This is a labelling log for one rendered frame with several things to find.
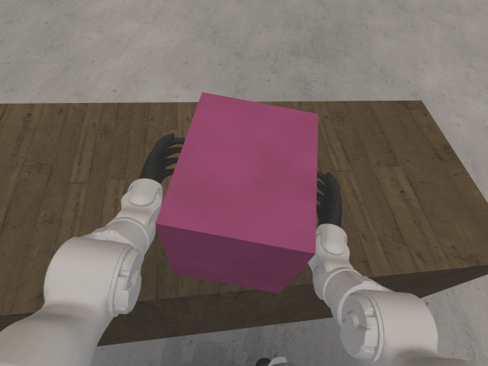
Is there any robot right hand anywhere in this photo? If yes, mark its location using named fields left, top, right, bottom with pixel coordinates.
left=316, top=172, right=342, bottom=228

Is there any pedestal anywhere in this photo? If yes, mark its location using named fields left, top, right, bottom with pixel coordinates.
left=0, top=101, right=488, bottom=346

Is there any carton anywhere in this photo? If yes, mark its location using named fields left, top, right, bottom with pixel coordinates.
left=156, top=92, right=318, bottom=294

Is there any robot left hand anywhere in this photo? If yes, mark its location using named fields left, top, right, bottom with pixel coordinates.
left=139, top=133, right=185, bottom=184

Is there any right robot forearm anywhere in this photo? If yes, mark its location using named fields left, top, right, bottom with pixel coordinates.
left=308, top=223, right=438, bottom=347

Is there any robot right upper arm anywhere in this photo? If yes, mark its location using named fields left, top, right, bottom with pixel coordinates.
left=340, top=289, right=479, bottom=366

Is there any robot left upper arm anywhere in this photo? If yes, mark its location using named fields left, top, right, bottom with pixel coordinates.
left=0, top=237, right=142, bottom=366

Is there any left robot forearm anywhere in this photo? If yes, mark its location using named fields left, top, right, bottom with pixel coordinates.
left=43, top=178, right=163, bottom=300

